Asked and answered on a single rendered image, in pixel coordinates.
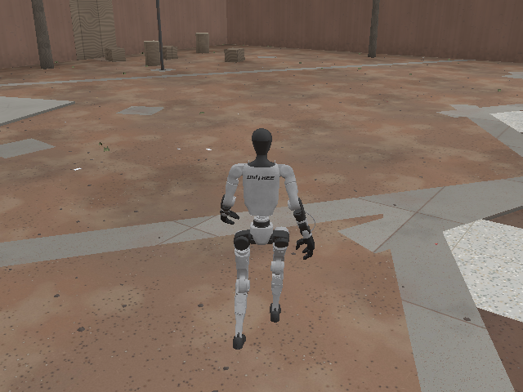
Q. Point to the robot right upper arm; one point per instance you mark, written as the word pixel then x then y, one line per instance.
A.
pixel 291 186

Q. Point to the robot right hand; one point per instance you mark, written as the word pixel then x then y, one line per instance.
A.
pixel 310 246

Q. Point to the humanoid robot torso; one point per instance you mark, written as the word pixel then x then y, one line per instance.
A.
pixel 261 195

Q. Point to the right robot forearm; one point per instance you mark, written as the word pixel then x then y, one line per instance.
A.
pixel 302 222

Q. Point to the right robot foot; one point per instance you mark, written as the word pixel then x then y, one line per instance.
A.
pixel 274 315

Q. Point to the robot left hand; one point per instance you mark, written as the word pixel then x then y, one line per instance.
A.
pixel 231 214

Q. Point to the left robot forearm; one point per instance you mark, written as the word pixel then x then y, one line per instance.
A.
pixel 224 209

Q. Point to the robot left upper arm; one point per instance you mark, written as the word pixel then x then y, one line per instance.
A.
pixel 235 172

